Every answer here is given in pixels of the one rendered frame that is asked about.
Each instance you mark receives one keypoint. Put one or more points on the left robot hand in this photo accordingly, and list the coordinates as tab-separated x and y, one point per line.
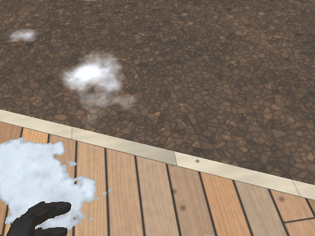
26	223

